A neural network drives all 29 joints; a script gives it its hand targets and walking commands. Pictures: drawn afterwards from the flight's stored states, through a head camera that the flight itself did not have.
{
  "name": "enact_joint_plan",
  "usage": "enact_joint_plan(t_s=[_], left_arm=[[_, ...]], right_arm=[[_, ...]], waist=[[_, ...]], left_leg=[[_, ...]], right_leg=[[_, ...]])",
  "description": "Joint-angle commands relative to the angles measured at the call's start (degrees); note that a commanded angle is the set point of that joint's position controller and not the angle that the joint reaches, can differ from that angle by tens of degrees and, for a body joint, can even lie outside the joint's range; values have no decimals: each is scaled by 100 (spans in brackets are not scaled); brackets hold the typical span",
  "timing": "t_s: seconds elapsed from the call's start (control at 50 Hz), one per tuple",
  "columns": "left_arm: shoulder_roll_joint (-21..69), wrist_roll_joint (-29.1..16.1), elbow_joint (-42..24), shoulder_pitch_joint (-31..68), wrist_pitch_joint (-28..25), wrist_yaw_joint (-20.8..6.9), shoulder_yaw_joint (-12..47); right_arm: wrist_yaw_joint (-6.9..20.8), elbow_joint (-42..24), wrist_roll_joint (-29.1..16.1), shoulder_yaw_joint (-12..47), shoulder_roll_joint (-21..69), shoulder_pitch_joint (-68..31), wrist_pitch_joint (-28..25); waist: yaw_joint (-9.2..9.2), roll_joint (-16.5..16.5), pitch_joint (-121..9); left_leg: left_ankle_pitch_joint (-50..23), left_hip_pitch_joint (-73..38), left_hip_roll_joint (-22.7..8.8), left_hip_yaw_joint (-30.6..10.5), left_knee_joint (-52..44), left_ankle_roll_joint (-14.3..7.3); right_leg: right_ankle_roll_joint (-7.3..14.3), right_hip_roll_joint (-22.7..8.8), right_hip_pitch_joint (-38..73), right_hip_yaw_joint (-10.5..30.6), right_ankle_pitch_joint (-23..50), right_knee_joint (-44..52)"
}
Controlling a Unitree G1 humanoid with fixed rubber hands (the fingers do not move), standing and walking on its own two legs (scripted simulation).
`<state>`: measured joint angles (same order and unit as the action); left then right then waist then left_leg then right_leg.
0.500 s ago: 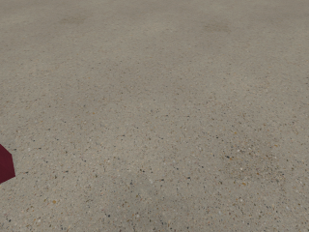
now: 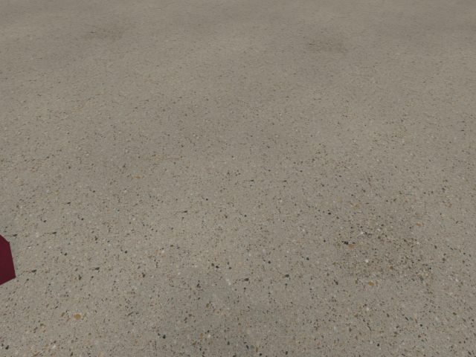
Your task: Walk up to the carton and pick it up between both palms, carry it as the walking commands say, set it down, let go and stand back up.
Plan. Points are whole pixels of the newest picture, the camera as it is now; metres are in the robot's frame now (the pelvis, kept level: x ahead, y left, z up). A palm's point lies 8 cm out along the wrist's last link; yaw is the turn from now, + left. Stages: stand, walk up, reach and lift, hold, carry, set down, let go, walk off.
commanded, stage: walk up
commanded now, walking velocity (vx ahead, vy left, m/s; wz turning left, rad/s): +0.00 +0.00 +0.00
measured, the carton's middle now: out of the picture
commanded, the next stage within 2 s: none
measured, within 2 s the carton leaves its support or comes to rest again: neither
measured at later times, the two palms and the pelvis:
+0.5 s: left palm out of the picture +0.04 +0.48 -0.12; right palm (357, 336) +0.21 -0.20 -0.10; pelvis +0.02 +0.10 -0.03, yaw +19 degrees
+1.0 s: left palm out of the picture -0.05 +0.52 -0.06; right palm (226, 232) +0.43 +0.04 -0.11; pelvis +0.14 +0.21 -0.01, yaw +38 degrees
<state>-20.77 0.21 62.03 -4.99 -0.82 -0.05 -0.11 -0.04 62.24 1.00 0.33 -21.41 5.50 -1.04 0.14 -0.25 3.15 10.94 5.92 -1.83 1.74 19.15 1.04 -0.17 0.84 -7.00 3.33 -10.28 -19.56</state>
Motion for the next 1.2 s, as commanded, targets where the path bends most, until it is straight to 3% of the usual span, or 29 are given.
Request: enact_joint_plan(t_s=[0.0, 0.04, 0.06, 0.1, 0.12, 0.16, 0.26, 0.32, 0.34, 0.36, 0.38, 0.4, 0.42, 0.44, 0.54, 0.62, 0.66, 0.68, 0.7, 0.76, 0.92, 1.0, 1.04, 1.06, 1.08, 1.1, 1.12, 1.14, 1.18], left_arm=[[-1056, -30, -169, 193, -43, 63, -167], [-1264, -10, -289, 206, -56, 30, -226], [-2070, 31, -502, -403, -208, 104, -709], [-2494, 45, -605, -725, -262, 177, -897], [-2325, 61, -694, -572, -271, 169, -898], [-1962, 60, -1035, -140, -306, 179, -857], [-2417, 249, -1320, 192, -358, 124, -1027], [-2138, 252, -1445, 593, -352, 80, -929], [-1763, 260, -1580, 576, -355, 108, -1035], [-1488, 274, -1568, 460, -311, 100, -910], [-1106, 265, -1727, 587, -295, 43, -841], [-1152, 110, -1684, 223, -250, 13, -684], [-1504, 91, -1684, -171, -285, 16, -786], [-1853, 22, -1549, -242, -314, -46, -857], [-1887, -30, -1389, -740, -251, -10, -892], [-1719, 25, -1411, -836, -374, 14, -852], [-1861, 127, -1317, -1901, -430, 50, -964], [-2206, 146, -1345, -2334, -481, 158, -1082], [-2413, 250, -1611, -1540, -500, 262, -1085], [-2082, 164, -1976, -589, -640, 266, -941], [-2037, 58, -1825, -1614, -604, 65, -959], [-2081, -50, -1833, -1887, -579, 51, -932], [-2045, 5, -1974, -1571, -546, 71, -854], [-1981, 41, -2113, -1357, -538, 97, -810], [-1762, 18, -2179, -1460, -535, 82, -746], [-1351, -52, -2385, -1602, -579, 40, -615], [-1537, -95, -2453, -1834, -561, 41, -670], [-1956, 3, -2365, -1570, -522, 37, -737], [-1826, -65, -2254, -1646, -545, -9, -639]], right_arm=[[-52, -320, 11, -218, -1178, -237, -137], [-74, -300, -24, -193, -1187, -238, -121], [267, -1077, 101, -506, -1651, -357, 104], [503, -1406, 225, -476, -1332, -367, 291], [537, -1329, 312, -525, -1467, -377, 324], [703, -1492, 331, -597, -1507, -304, 336], [926, -1695, 189, -781, -1347, 68, 422], [925, -1664, 121, -925, -1314, 312, 353], [977, -1566, 90, -887, -1317, 795, 253], [908, -1249, 152, -986, -1675, 1483, 214], [789, -1246, 205, -1155, -2211, 2042, 232], [781, -1462, 177, -1102, -2476, 1216, 212], [719, -1656, 97, -1069, -2550, 705, 182], [698, -1662, 29, -973, -2236, 690, 184], [656, -2177, 80, -861, -1889, 273, 210], [654, -2402, 106, -890, -1766, 507, 193], [687, -2704, 114, -789, -1560, -19, 223], [666, -2755, 98, -641, -1039, 95, 177], [558, -2725, 164, -601, -937, 91, 221], [689, -2351, 138, -745, -1528, 1122, 139], [846, -2360, -20, -597, -1175, -46, 120], [805, -2424, 11, -617, -1158, -504, 42], [781, -2202, -21, -698, -1398, 7, 18], [722, -2005, -56, -779, -1468, 922, 2], [651, -1729, 36, -986, -1855, 1757, 35], [526, -1783, 67, -1096, -2357, 2070, 31], [487, -2041, -48, -1040, -2434, 1795, -39], [424, -2083, -200, -1030, -2142, 1457, -56], [324, -2135, -196, -943, -1929, 1138, -43]], waist=[[-17, -9, -359], [-16, 62, -441], [-441, 143, -375], [-450, -988, -197], [-331, -376, -335], [-101, 70, -351], [166, -726, -38], [408, -1111, 285], [540, -496, -131], [821, 300, -543], [1247, 2278, -70], [783, 2524, -115], [296, 1879, 46], [272, 941, 5], [6, 1397, -324], [95, 564, -364], [-568, 675, -926], [-907, -803, -883], [-497, -965, -310], [238, -3, 10], [-364, -1267, 229], [-478, -1015, 180], [-128, -478, -201], [348, -610, -446], [827, 328, -866], [980, 2157, -1099], [587, 1960, -1375], [514, 869, -1002], [332, 847, -945]], left_leg=[[-782, -13, -654, -552, -264, -278], [-1014, -130, -575, -540, -228, -264], [-39, 1995, -332, -1106, 782, -606], [1613, 3309, -237, -432, 2570, -280], [1593, 3047, -477, -782, 3046, -249], [1390, 2814, -691, -937, 3054, -217], [869, 2143, -809, -350, 2947, 1], [412, 1228, -646, 135, 2291, -53], [175, 518, -395, 125, 1543, -154], [482, -626, -161, -172, 1350, -395], [1586, -708, -881, -1834, 56, -899], [2212, -189, -1202, -3423, -843, -1138], [2050, 106, -1535, -3757, -709, -1422], [1335, 163, -1164, -3107, -555, -1448], [2052, 975, -949, -2281, -645, -1363], [1487, 1602, -1060, -2611, -618, -1540], [1723, 3174, -111, -1375, 289, -706], [1985, 4045, 626, -703, 1803, -406], [1505, 4067, 274, -851, 3545, -239], [753, 3566, -55, -1221, 3802, -162], [30, 2653, -312, -293, 2342, -18], [258, 2226, -84, 383, 1570, -155], [317, 800, 114, 614, 1589, -384], [619, 191, 424, 558, 1595, -699], [619, -744, 67, -165, 1130, -1088], [103, -1516, -1107, -2282, 666, -1638], [260, -1946, -1750, -4087, 21, -2172], [696, -1158, -1558, -3400, 71, -2056], [-1245, -903, -1348, -2603, 407, -1689]], right_leg=[[256, -789, 67, 479, 949, 265], [203, -658, -29, 446, 725, 227], [350, -733, 1419, 8, -288, -365], [1178, -2488, 1618, 1600, -1029, 654], [1381, -2734, 1331, 1617, -458, 395], [1335, -2560, 824, 800, -782, 457], [1402, -2412, -179, -194, -856, 474], [991, -1844, -1145, -995, -1210, 71], [683, -1502, -1370, -1371, -996, -714], [540, -916, -2070, -1592, -1675, -2210], [362, 31, -3332, -1770, -3022, -4139], [200, -42, -3509, -872, -2939, -4722], [209, -221, -3381, -416, -2575, -4810], [241, -351, -2710, -360, -2029, -4517], [16, -411, -1571, -663, -1909, -2724], [139, -193, -587, -605, -1064, -1891], [453, -215, 1874, -591, -780, -889], [572, -1340, 2220, 876, -1813, 370], [1184, -2973, 856, 2633, -2862, 1031], [866, -2349, 612, 1558, -1867, 913], [780, -1580, 382, -1176, 869, 385], [777, -1764, 726, -1429, 2510, -321], [742, -1594, -324, -1753, 1985, -1022], [667, -1291, -601, -1842, 2109, -1942], [560, -1163, -1209, -1803, 1710, -3574], [250, -442, -2648, -1626, -1186, -5170], [188, -57, -3557, -841, -2413, -5669], [302, -719, -3143, -321, -1986, -5465], [313, -731, -2976, -215, -1693, -4991]])
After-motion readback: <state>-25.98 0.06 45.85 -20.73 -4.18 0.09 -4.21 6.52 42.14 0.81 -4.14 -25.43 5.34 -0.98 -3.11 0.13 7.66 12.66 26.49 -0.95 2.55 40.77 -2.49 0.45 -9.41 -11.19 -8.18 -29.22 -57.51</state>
